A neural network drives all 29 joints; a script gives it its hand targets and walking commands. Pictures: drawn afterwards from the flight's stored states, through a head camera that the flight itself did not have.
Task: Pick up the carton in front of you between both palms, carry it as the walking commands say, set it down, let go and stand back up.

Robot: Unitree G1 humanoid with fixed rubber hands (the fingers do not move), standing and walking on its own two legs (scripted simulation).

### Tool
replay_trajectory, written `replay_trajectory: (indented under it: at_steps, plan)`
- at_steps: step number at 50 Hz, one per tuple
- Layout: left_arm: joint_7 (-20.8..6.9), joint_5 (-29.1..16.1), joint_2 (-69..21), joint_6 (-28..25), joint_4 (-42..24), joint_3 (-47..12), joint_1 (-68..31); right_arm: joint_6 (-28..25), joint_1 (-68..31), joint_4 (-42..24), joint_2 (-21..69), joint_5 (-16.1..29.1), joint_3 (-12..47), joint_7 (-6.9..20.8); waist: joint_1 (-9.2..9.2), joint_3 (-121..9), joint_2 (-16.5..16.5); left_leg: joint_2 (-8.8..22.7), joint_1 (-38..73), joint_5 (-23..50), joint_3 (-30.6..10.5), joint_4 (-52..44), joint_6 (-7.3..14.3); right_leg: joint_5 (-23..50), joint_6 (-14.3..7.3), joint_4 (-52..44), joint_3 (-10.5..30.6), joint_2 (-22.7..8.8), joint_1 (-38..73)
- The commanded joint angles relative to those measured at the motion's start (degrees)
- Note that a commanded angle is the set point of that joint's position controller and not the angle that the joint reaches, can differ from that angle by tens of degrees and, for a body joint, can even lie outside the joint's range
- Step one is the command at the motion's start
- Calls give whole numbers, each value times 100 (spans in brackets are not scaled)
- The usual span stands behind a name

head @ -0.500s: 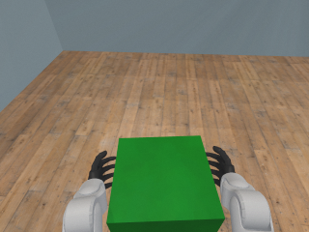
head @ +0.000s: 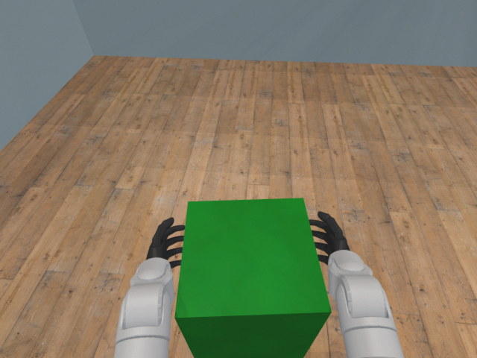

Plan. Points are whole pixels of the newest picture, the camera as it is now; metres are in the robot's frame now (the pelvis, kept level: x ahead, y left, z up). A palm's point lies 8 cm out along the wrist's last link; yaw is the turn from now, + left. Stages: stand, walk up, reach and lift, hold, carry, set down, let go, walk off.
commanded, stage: carry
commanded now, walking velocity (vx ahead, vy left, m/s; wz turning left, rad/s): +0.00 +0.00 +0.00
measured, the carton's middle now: (247, 282) +0.28 +0.00 -0.06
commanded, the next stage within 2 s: hold in 0.64 s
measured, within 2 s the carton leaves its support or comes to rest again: neither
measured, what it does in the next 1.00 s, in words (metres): stands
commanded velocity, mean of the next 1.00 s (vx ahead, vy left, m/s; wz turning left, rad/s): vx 0.00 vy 0.00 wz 0.00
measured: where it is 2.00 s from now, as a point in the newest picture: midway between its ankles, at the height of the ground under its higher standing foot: outside the picture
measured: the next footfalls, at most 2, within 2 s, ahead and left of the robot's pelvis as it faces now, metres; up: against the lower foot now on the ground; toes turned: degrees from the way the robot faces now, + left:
none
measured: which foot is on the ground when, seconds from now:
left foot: down 0.00-1.00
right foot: down 0.00-1.00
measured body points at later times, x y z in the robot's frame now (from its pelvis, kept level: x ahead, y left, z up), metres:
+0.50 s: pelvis -0.01 -0.01 +0.00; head -0.01 -0.01 +0.45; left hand +0.29 +0.14 +0.03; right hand +0.29 -0.16 +0.03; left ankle +0.09 +0.12 -0.73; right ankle -0.07 -0.08 -0.73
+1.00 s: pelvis -0.01 +0.02 +0.01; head -0.03 +0.04 +0.46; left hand +0.31 +0.11 +0.04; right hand +0.25 -0.19 +0.04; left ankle +0.09 +0.15 -0.73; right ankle -0.07 -0.09 -0.73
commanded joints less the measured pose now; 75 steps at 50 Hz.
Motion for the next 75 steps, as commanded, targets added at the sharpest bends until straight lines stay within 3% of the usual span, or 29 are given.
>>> replay_trajectory:
  at_steps: [1, 7, 14, 32, 33, 34, 35, 36, 37, 39, 45, 48, 52, 60, 75]
  plan:
    - [-1241, -1437, -4755, -152, -732, -3509, -2457, -140, -2369, -691, 4837, 1389, 3463, 1198, 16, -1720, 62, 424, 1258, 1503, -447, -46, 148, 1728, -35, -484, 512, -600, -63]
    - [-1272, -1367, -4720, 165, -701, -3354, -2161, 185, -2064, -704, 4807, 1282, 3293, 1204, 26, -1711, -6, 416, 1211, 1548, -420, 24, 157, 1956, -43, -412, 504, -620, -92]
    - [-1306, -1419, -4838, 146, -712, -3363, -2419, 171, -2332, -703, 4932, 1340, 3326, 1239, 22, -1535, -18, 398, 1120, 1197, -422, -47, 106, 1657, -71, -542, 547, -658, -230]
    - [-1365, -1412, -4979, 158, -559, -3311, -2491, 184, -2399, -551, 5078, 1332, 3282, 1298, 30, -1577, -11, 405, 1123, 1221, -367, -33, 69, 1735, -87, -510, 537, -665, -256]
    - [-1311, -1392, -5004, 98, -638, -3250, -1863, 26, -2005, -288, 5146, 1206, 3099, 1292, 78, -939, -904, -1165, 3182, 1769, -1212, -176, 111, 3914, 18, -1173, 2110, 273, -1051]
    - [-1292, -1407, -4686, -31, -932, -3219, -2027, -168, -1732, -177, 4925, 1012, 2953, 1203, -87, -1158, -814, -1081, 3186, 2138, -1410, -168, 80, 4380, 5, -1121, 2116, 270, -572]
    - [-1302, -1418, -4714, -85, -927, -3276, -2157, -256, -1779, -302, 4868, 902, 2844, 1157, -117, -1266, -578, -1057, 2967, 2264, -1455, -290, 47, 4783, 98, -1008, 2069, 350, -135]
    - [-1330, -1430, -4573, -134, -891, -3306, -2320, -302, -1703, -155, 4842, 833, 2682, 1094, -239, -1354, -520, -1046, 3115, 2388, -1456, -341, 23, 4225, 92, -1179, 1975, 465, 55]
    - [-1332, -1368, -4659, -167, -790, -3319, -2450, -347, -1980, -87, 4853, 858, 2735, 1095, -113, -1290, -333, -1055, 3230, 2221, -1401, -390, -17, 3860, 157, -1248, 1945, 538, -144]
    - [-1339, -1340, -4774, -227, -698, -3346, -2530, -423, -2197, 9, 4967, 950, 2789, 1159, -83, -1223, -184, -1127, 2934, 1736, -1324, -473, -127, 3438, 114, -1313, 1950, 555, 141]
    - [-1359, -992, -5090, -198, 20, -2985, -2413, -328, -2917, 243, 5218, 1220, 3044, 1462, 274, -897, -255, -1222, 2910, 930, -1236, -723, -153, 2382, 209, -1468, 1820, 613, -306]
    - [-1385, -923, -5196, -162, 233, -2868, -2499, -288, -3016, 478, 5238, 1206, 2930, 1566, 277, -820, -196, -1168, 3159, 804, -1215, -772, -154, 1865, 158, -1555, 1800, 643, -644]
    - [-1502, -1007, -5354, -130, 316, -2958, -2796, -302, -3036, 706, 5330, 1090, 2689, 1641, 127, -913, -83, -1079, 3532, 682, -1215, -825, -204, 1266, 53, -1643, 1763, 708, -1005]
    - [-1700, -1153, -5609, -69, 342, -3133, -3210, -341, -3127, 900, 5512, 955, 2375, 1778, -53, -1187, 173, -882, 3694, 157, -1305, -980, -304, 696, -79, -1600, 1675, 855, -1174]
    - [-1754, -948, -5534, -29, 935, -2571, -3617, -378, -3844, 1340, 5411, 794, 1955, 1884, 100, -969, 164, -753, 3604, -604, -1470, -1072, -246, 282, -105, -1454, 1707, 856, -1406]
